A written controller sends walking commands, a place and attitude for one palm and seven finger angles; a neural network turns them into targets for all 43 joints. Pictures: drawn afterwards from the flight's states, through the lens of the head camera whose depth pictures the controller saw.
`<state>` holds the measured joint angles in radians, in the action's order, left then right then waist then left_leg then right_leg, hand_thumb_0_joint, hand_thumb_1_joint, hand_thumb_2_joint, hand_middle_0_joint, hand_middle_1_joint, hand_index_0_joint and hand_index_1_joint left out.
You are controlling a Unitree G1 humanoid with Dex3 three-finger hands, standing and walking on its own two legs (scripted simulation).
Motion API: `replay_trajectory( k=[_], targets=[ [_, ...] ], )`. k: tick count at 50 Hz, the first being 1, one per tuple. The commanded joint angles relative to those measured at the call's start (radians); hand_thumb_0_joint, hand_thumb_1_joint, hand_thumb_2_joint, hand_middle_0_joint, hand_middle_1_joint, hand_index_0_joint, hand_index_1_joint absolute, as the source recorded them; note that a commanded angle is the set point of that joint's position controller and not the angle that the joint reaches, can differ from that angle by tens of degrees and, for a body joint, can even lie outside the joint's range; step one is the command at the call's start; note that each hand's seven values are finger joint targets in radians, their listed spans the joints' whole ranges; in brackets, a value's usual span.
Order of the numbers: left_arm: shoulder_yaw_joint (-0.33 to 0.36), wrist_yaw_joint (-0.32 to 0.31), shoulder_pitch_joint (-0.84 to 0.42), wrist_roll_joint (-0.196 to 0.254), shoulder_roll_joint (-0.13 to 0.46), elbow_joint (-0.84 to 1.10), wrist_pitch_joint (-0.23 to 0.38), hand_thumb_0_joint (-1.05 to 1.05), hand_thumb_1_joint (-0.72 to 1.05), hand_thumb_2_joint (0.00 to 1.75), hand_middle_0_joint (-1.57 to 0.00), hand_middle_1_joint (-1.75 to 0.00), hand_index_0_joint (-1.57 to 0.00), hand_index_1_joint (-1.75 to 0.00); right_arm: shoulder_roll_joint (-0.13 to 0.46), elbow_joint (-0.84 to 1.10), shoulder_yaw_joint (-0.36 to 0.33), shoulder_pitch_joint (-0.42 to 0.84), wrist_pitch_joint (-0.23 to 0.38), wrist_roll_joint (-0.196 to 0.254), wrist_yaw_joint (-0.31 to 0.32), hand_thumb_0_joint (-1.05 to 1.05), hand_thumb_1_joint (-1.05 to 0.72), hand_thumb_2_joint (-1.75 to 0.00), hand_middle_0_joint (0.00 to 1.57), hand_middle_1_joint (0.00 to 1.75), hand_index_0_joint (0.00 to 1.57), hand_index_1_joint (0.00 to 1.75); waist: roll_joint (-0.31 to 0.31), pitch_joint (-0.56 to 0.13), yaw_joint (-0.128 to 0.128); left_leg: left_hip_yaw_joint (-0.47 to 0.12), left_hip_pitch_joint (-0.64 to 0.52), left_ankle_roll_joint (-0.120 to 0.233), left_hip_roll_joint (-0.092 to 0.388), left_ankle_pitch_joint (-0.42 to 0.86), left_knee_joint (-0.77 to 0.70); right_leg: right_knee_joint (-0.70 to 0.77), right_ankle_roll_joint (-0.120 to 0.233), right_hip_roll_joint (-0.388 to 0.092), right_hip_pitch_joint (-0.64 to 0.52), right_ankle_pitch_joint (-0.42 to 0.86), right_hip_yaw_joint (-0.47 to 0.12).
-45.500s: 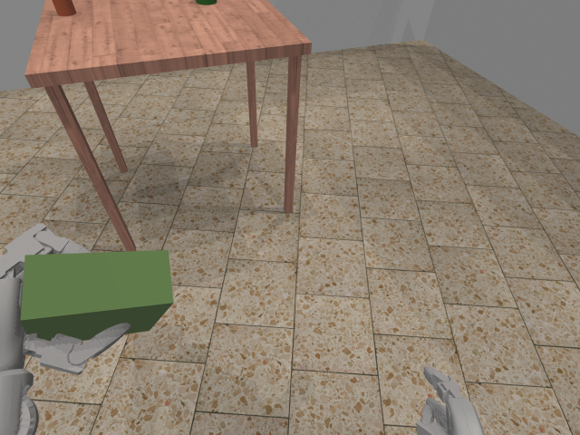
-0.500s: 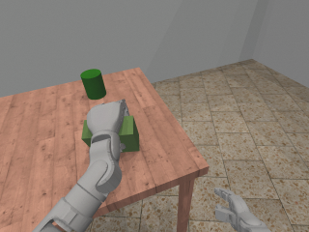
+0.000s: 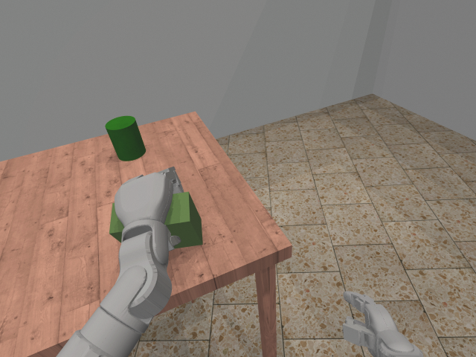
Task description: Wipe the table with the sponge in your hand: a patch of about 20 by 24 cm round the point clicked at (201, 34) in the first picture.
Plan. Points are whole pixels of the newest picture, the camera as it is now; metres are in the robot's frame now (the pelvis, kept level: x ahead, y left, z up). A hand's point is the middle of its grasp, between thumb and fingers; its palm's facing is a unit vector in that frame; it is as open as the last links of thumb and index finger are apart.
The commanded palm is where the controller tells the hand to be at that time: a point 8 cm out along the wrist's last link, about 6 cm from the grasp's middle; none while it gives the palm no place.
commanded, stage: slide back across to the middle lane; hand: left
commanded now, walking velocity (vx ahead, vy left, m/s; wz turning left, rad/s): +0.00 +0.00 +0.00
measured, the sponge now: (163, 229) +0.32 +0.18 +0.08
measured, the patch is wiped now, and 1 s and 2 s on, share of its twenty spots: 1.00 1.00 1.00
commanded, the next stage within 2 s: wipe forward along the middle lane in 0.72 s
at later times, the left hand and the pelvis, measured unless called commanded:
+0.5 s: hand (151, 224) +0.27 +0.16 +0.15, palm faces +0.24 -0.30 -0.92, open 9.5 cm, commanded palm +0.22 +0.18 +0.20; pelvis +0.01 -0.02 +0.00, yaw -2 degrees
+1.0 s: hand (124, 235) +0.26 +0.21 +0.14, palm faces +0.18 -0.20 -0.96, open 9.5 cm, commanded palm +0.22 +0.22 +0.19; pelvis -0.01 -0.02 +0.00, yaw -1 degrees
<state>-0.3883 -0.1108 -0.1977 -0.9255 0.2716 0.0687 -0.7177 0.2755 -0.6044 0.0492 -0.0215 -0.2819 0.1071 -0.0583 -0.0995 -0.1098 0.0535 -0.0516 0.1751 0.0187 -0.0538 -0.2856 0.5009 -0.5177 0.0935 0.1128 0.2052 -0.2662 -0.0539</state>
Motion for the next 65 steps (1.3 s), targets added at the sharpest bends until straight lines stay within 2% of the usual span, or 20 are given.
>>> replay_trajectory(
  k=[1, 3, 5, 7, 10, 11, 15, 16, 19, 25, 28, 37, 46, 50, 51, 55, 58, 60, 61, 65],
  targets=[
    [-0.006, 0.057, -0.019, 0.081, -0.02, 0.107, 0.01, 0.0, 0.1, 1.3, -1.2, -1.6, -1.2, -1.6, 0.068, 0.2, -0.033, 0.3, 0.065, -0.002, 0.001, 0.0, -0.9, -0.9, 0.2, 0.3, 0.2, 0.3, 0.201, -0.043, 0.009, 0.039, 0.081, 0.042, 0.021, 0.162, -0.046, 0.115, -0.039, -0.081, -0.109, 0.161, -0.081],
    [-0.015, 0.063, -0.005, 0.084, -0.025, 0.129, 0.013, 0.0, 0.1, 1.3, -1.2, -1.6, -1.2, -1.6, 0.066, 0.201, -0.034, 0.3, 0.068, -0.001, 0.0, 0.0, -0.9, -0.9, 0.2, 0.3, 0.2, 0.3, 0.204, -0.03, 0.006, 0.042, 0.079, 0.041, 0.021, 0.162, -0.043, 0.127, -0.042, -0.081, -0.102, 0.16, -0.092],
    [0.053, 0.059, -0.002, 0.082, 0.044, 0.167, 0.021, 0.0, 0.1, 1.3, -1.2, -1.6, -1.2, -1.6, 0.071, 0.198, -0.036, 0.298, 0.07, -0.006, 0.006, 0.0, -0.9, -0.9, 0.2, 0.3, 0.2, 0.3, 0.188, -0.045, 0.013, 0.038, 0.079, 0.042, 0.017, 0.165, -0.038, 0.127, -0.038, -0.078, -0.116, 0.175, -0.123],
    [0.049, 0.057, 0.0, 0.082, 0.041, 0.186, 0.024, 0.0, 0.1, 1.3, -1.2, -1.6, -1.2, -1.6, 0.065, 0.199, -0.035, 0.304, 0.074, -0.008, 0.013, 0.0, -0.9, -0.9, 0.2, 0.3, 0.2, 0.3, 0.187, -0.035, 0.012, 0.047, 0.074, 0.043, 0.015, 0.169, -0.036, 0.131, -0.043, -0.084, -0.117, 0.178, -0.119],
    [0.148, 0.053, 0.019, 0.082, 0.138, 0.235, 0.036, 0.0, 0.1, 1.3, -1.2, -1.6, -1.2, -1.6, 0.069, 0.189, -0.035, 0.301, 0.077, -0.014, 0.022, 0.0, -0.9, -0.9, 0.2, 0.3, 0.2, 0.3, 0.177, -0.06, 0.023, 0.039, 0.072, 0.041, 0.012, 0.189, -0.031, 0.121, -0.04, -0.083, -0.149, 0.236, -0.159],
    [0.115, 0.055, 0.022, 0.084, 0.101, 0.255, 0.037, 0.0, 0.1, 1.3, -1.2, -1.6, -1.2, -1.6, 0.06, 0.197, -0.032, 0.31, 0.078, -0.014, 0.025, 0.0, -0.9, -0.9, 0.2, 0.3, 0.2, 0.3, 0.164, -0.065, 0.022, 0.048, 0.07, 0.042, 0.011, 0.192, -0.033, 0.115, -0.044, -0.089, -0.156, 0.238, -0.144],
    [0.212, 0.056, 0.084, 0.097, 0.191, 0.333, 0.055, 0.0, 0.1, 1.3, -1.2, -1.6, -1.2, -1.6, 0.061, 0.194, -0.033, 0.307, 0.081, -0.019, 0.032, 0.0, -0.9, -0.9, 0.2, 0.3, 0.2, 0.3, 0.15, -0.095, 0.036, 0.039, 0.057, 0.039, 0.01, 0.228, -0.03, 0.098, -0.044, -0.088, -0.193, 0.347, -0.172],
    [0.193, 0.056, 0.091, 0.101, 0.169, 0.337, 0.056, 0.0, 0.1, 1.3, -1.2, -1.6, -1.2, -1.6, 0.056, 0.197, -0.03, 0.31, 0.082, -0.021, 0.034, 0.0, -0.9, -0.9, 0.2, 0.3, 0.2, 0.3, 0.157, -0.087, 0.032, 0.045, 0.062, 0.039, 0.011, 0.227, -0.031, 0.095, -0.05, -0.093, -0.196, 0.354, -0.162],
    [0.25, 0.058, 0.122, 0.113, 0.218, 0.369, 0.061, 0.0, 0.1, 1.3, -1.2, -1.6, -1.2, -1.6, 0.059, 0.197, -0.03, 0.307, 0.083, -0.024, 0.042, 0.0, -0.9, -0.9, 0.2, 0.3, 0.2, 0.3, 0.167, -0.081, 0.038, 0.04, 0.065, 0.036, 0.01, 0.224, -0.026, 0.099, -0.054, -0.098, -0.199, 0.379, -0.187],
    [0.294, 0.065, 0.121, 0.119, 0.263, 0.457, 0.066, 0.0, 0.1, 1.3, -1.2, -1.6, -1.2, -1.6, 0.062, 0.206, -0.032, 0.305, 0.09, -0.028, 0.055, 0.0, -0.9, -0.9, 0.2, 0.3, 0.2, 0.3, 0.117, -0.062, 0.04, 0.032, 0.032, 0.042, 0.01, 0.234, -0.034, 0.115, -0.038, -0.084, -0.156, 0.301, -0.19],
    [0.299, 0.066, 0.123, 0.118, 0.263, 0.434, 0.071, 0.0, 0.1, 1.3, -1.2, -1.6, -1.2, -1.6, 0.064, 0.203, -0.033, 0.296, 0.1, -0.031, 0.064, 0.0, -0.9, -0.9, 0.2, 0.3, 0.2, 0.3, 0.152, -0.06, 0.035, 0.035, 0.038, 0.041, 0.009, 0.226, -0.024, 0.119, -0.045, -0.093, -0.158, 0.293, -0.196],
    [0.38, 0.072, 0.138, 0.112, 0.354, 0.402, 0.087, 0.0, 0.1, 1.3, -1.2, -1.6, -1.2, -1.6, 0.071, 0.199, -0.03, 0.29, 0.118, -0.035, 0.087, 0.0, -0.9, -0.9, 0.2, 0.3, 0.2, 0.3, 0.132, -0.034, 0.045, 0.029, 0.05, 0.04, 0.005, 0.173, -0.026, 0.153, -0.04, -0.095, -0.119, 0.116, -0.22],
    [0.362, 0.087, 0.023, 0.079, 0.363, 0.276, 0.106, 0.0, 0.1, 1.3, -1.2, -1.6, -1.2, -1.6, 0.081, 0.182, -0.028, 0.274, 0.155, -0.034, 0.111, 0.0, -0.9, -0.9, 0.2, 0.3, 0.2, 0.3, 0.139, -0.011, 0.027, 0.026, 0.062, 0.039, -0.001, 0.118, -0.033, 0.18, -0.039, -0.095, -0.075, -0.004, -0.216],
    [0.396, 0.094, -0.019, 0.057, 0.415, 0.202, 0.111, 0.0, 0.1, 1.3, -1.2, -1.6, -1.2, -1.6, 0.091, 0.165, -0.029, 0.273, 0.165, -0.037, 0.123, 0.0, -0.9, -0.9, 0.2, 0.3, 0.2, 0.3, 0.137, -0.024, 0.035, 0.022, 0.066, 0.036, -0.006, 0.103, -0.035, 0.187, -0.037, -0.098, -0.08, -0.025, -0.233],
    [0.355, 0.096, -0.056, 0.051, 0.375, 0.183, 0.113, 0.0, 0.1, 1.3, -1.2, -1.6, -1.2, -1.6, 0.086, 0.167, -0.026, 0.275, 0.17, -0.035, 0.123, 0.0, -0.9, -0.9, 0.2, 0.3, 0.2, 0.3, 0.136, -0.029, 0.028, 0.026, 0.072, 0.036, -0.006, 0.102, -0.04, 0.178, -0.039, -0.1, -0.082, -0.017, -0.204],
    [0.363, 0.107, -0.071, 0.029, 0.39, 0.111, 0.115, 0.0, 0.1, 1.3, -1.2, -1.6, -1.2, -1.6, 0.096, 0.151, -0.028, 0.262, 0.179, -0.037, 0.126, 0.0, -0.9, -0.9, 0.2, 0.3, 0.2, 0.3, 0.124, -0.03, 0.033, 0.022, 0.068, 0.035, -0.007, 0.102, -0.054, 0.178, -0.034, -0.093, -0.076, -0.011, -0.196],
    [0.318, 0.115, -0.107, 0.023, 0.343, 0.064, 0.122, 0.0, 0.1, 1.3, -1.2, -1.6, -1.2, -1.6, 0.093, 0.15, -0.028, 0.251, 0.188, -0.036, 0.127, 0.0, -0.9, -0.9, 0.2, 0.3, 0.2, 0.3, 0.165, -0.03, 0.025, 0.027, 0.077, 0.037, -0.006, 0.095, -0.058, 0.176, -0.042, -0.094, -0.078, -0.003, -0.165],
    [0.347, 0.117, -0.127, 0.003, 0.387, 0.032, 0.124, 0.0, 0.1, 1.3, -1.2, -1.6, -1.2, -1.6, 0.101, 0.139, -0.029, 0.25, 0.189, -0.038, 0.129, 0.0, -0.9, -0.9, 0.2, 0.3, 0.2, 0.3, 0.149, -0.027, 0.028, 0.023, 0.073, 0.034, -0.008, 0.087, -0.061, 0.182, -0.035, -0.092, -0.07, -0.023, -0.185],
    [0.304, 0.119, -0.155, -0.001, 0.339, 0.024, 0.128, 0.0, 0.1, 1.3, -1.2, -1.6, -1.2, -1.6, 0.095, 0.144, -0.027, 0.246, 0.191, -0.036, 0.128, 0.0, -0.9, -0.9, 0.2, 0.3, 0.2, 0.3, 0.162, -0.039, 0.02, 0.026, 0.08, 0.035, -0.007, 0.09, -0.068, 0.17, -0.038, -0.094, -0.08, -0.008, -0.154],
    [0.32, 0.123, -0.209, -0.022, 0.374, -0.05, 0.136, 0.0, 0.1, 1.3, -1.2, -1.6, -1.2, -1.6, 0.103, 0.13, -0.028, 0.235, 0.195, -0.037, 0.133, 0.0, -0.9, -0.9, 0.2, 0.3, 0.2, 0.3, 0.157, -0.01, 0.019, 0.02, 0.078, 0.033, -0.007, 0.067, -0.078, 0.187, -0.034, -0.089, -0.049, -0.049, -0.164]
  ],
)
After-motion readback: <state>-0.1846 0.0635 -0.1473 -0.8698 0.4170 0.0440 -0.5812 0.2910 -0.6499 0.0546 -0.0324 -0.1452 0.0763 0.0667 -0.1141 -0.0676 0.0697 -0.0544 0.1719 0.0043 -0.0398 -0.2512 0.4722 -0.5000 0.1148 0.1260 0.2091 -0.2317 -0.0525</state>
